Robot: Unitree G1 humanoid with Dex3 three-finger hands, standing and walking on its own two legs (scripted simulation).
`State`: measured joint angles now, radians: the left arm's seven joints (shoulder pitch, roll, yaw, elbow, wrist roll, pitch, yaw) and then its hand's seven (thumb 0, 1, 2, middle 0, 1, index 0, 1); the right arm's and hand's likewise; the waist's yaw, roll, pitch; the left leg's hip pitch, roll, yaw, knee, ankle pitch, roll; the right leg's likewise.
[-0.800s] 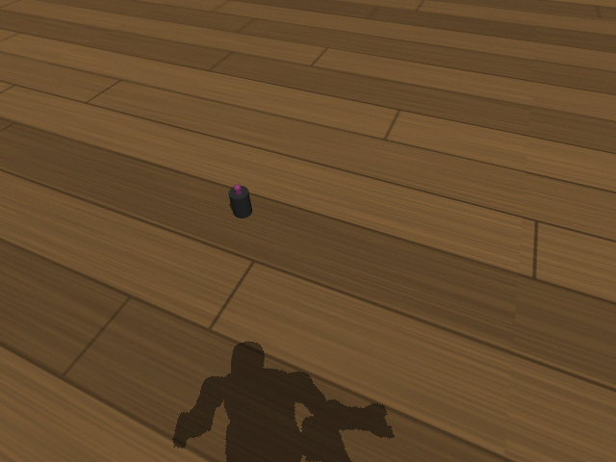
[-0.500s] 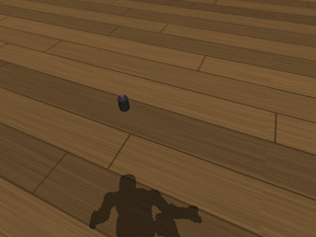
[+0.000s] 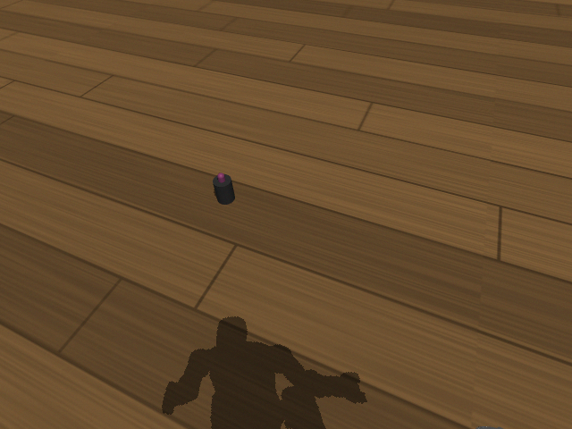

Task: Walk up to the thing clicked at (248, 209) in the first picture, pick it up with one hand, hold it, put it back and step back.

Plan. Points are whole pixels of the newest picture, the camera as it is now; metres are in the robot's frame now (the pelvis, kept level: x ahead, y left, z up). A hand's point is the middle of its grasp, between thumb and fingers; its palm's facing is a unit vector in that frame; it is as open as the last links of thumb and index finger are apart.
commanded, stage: stand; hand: left
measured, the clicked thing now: (223, 186) +1.26 +0.30 -0.70
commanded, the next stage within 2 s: walk up in 0.32 s
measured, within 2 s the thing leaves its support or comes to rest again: neither
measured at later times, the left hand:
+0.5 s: hand out of the picture +0.07 +0.29 -0.15, palm faces +0.05 -0.94 -0.35, open 7.4 cm
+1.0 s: hand (104, 359) +0.27 +0.35 -0.15, palm faces -0.03 -0.94 -0.34, open 7.4 cm
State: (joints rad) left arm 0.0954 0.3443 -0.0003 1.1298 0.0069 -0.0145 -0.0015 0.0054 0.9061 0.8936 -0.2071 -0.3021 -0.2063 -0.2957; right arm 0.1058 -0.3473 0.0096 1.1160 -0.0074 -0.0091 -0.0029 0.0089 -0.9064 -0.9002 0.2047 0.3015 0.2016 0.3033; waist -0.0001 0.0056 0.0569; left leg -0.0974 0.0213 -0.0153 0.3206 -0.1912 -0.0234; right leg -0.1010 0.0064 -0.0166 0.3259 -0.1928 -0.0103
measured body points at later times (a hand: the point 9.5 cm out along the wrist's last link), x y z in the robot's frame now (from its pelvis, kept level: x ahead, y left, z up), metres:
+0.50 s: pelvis +0.02 +0.01 -0.01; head +0.03 +0.01 +0.44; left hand +0.07 +0.33 -0.13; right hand +0.10 -0.31 -0.13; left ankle +0.01 +0.14 -0.72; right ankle -0.01 -0.11 -0.75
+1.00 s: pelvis +0.20 +0.07 -0.01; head +0.21 +0.07 +0.44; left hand +0.27 +0.40 -0.12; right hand +0.24 -0.25 -0.12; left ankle +0.13 +0.19 -0.75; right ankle +0.36 -0.08 -0.72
